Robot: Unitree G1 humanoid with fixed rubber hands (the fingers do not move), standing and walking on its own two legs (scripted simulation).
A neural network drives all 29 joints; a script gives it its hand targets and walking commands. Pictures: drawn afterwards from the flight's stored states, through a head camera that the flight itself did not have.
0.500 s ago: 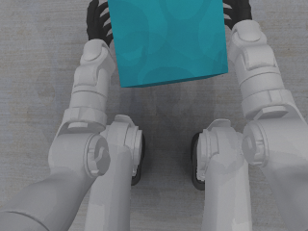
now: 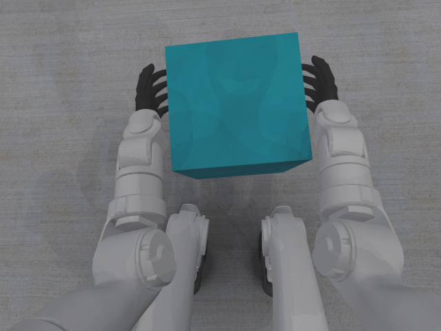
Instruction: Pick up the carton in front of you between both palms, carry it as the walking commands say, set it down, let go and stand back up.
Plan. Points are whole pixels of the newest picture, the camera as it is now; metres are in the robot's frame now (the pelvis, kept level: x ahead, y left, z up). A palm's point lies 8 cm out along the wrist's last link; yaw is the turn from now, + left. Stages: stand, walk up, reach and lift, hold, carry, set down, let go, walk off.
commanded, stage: reach and lift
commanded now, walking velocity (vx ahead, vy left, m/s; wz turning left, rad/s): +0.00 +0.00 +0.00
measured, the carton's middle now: (236, 122) +0.47 +0.00 -0.13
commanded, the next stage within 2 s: none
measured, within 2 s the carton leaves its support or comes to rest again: neither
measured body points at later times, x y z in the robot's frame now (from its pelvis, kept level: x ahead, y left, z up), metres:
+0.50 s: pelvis +0.05 +0.00 +0.14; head +0.18 -0.02 +0.57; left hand +0.44 +0.15 +0.11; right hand +0.45 -0.15 +0.10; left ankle +0.10 +0.13 -0.47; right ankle +0.11 -0.12 -0.47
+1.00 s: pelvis +0.09 +0.00 +0.25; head +0.10 +0.00 +0.70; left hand +0.41 +0.15 +0.26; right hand +0.40 -0.15 +0.25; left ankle +0.10 +0.13 -0.47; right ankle +0.11 -0.12 -0.47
